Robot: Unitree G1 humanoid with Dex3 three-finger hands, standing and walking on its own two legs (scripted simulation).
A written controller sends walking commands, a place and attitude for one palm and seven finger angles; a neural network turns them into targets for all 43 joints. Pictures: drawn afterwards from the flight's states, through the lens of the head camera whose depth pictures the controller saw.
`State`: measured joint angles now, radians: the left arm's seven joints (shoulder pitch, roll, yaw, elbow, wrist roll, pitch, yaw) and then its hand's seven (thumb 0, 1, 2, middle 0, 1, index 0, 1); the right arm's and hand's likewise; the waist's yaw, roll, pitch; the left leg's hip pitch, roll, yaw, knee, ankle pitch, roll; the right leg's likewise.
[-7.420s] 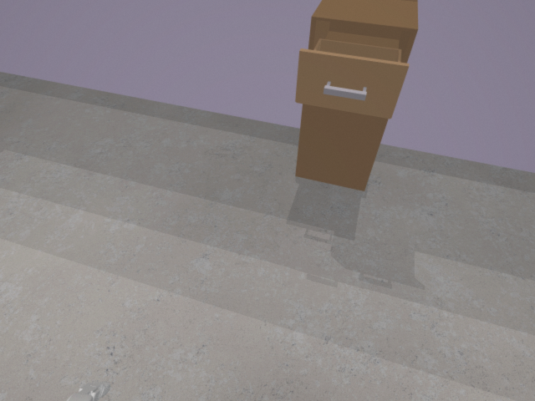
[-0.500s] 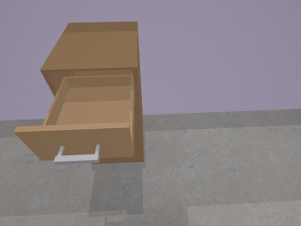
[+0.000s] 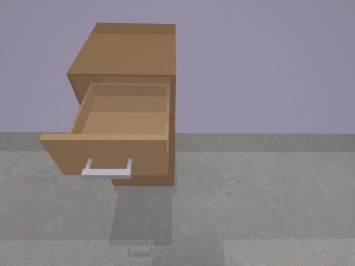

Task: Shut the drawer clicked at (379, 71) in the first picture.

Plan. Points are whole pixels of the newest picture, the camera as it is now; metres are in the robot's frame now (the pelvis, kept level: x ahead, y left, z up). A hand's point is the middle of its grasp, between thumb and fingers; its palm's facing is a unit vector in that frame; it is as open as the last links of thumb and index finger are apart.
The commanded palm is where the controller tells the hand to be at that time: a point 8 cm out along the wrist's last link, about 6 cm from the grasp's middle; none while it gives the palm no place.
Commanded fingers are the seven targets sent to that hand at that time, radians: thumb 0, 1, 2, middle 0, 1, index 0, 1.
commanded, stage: come to a stop and stand still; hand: left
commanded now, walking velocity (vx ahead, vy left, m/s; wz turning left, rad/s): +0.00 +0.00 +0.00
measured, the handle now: (108, 167) +0.37 +0.23 -0.05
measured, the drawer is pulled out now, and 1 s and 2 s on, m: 0.30 0.30 0.30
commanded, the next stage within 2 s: look again from close up in 0.30 s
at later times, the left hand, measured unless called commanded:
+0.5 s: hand out of the picture -0.02 +0.18 -0.18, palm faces +0.02 -0.98 -0.19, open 7.4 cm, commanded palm none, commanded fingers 0.00 0.90 0.90 -0.20 -0.30 -0.20 -0.30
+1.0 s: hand out of the picture +0.02 +0.18 -0.17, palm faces +0.02 -0.97 -0.23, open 7.3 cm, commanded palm none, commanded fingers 0.00 0.90 0.90 -0.20 -0.30 -0.20 -0.30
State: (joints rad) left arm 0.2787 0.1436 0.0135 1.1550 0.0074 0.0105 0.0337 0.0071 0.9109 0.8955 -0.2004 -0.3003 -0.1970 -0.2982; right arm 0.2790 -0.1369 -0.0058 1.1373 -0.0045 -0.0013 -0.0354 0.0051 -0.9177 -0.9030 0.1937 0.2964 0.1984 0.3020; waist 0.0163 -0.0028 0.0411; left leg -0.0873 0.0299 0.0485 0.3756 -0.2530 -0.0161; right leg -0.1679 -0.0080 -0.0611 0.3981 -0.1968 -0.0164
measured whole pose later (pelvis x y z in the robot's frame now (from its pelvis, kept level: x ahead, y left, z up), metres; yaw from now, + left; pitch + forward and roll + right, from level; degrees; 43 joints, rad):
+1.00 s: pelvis +0.01 +0.00 -0.01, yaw +0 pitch -1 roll +1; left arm 0.26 0.15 -0.01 1.11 0.00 -0.01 0.03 0.01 0.92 0.90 -0.20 -0.30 -0.20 -0.30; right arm 0.30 -0.16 0.02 1.10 -0.01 -0.03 -0.03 0.01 -0.91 -0.90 0.19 0.30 0.20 0.30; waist 0.00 0.03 0.04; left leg -0.11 0.01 0.06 0.43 -0.29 -0.01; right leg -0.22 -0.03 -0.05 0.50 -0.26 -0.01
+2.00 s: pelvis +0.09 +0.01 -0.01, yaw +2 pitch +0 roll +1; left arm 0.29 0.13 0.01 1.09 0.01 0.01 0.04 0.01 0.91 0.90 -0.20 -0.30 -0.20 -0.30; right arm 0.19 -0.16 -0.02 1.06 0.00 -0.01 -0.05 0.01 -0.95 -0.90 0.20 0.30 0.20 0.30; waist 0.01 0.00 0.08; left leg -0.23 0.03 0.12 0.45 -0.22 0.00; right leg -0.15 -0.02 -0.07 0.49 -0.34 -0.02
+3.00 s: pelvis +0.10 +0.03 -0.01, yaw +3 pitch -1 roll +0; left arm 0.30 0.16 -0.02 1.07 0.01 -0.01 0.05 0.01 0.91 0.90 -0.20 -0.30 -0.20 -0.30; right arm 0.23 -0.17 0.00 1.10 0.00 0.00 -0.02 0.01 -0.92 -0.90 0.20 0.30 0.20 0.30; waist 0.00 -0.02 0.04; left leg -0.21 0.03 0.11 0.48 -0.25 0.02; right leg -0.09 -0.02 -0.08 0.44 -0.33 0.00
